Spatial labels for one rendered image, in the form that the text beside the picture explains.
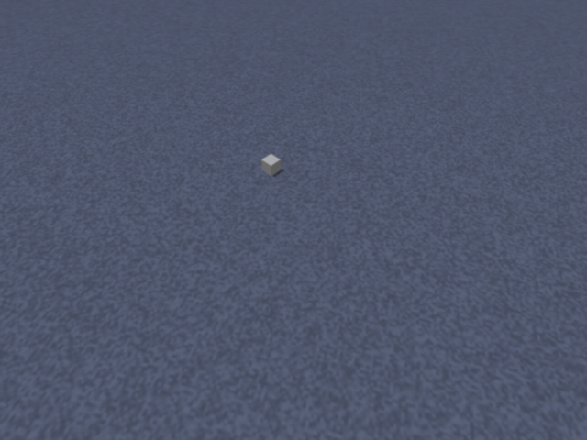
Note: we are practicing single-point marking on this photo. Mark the cube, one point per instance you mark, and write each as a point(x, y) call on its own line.
point(271, 164)

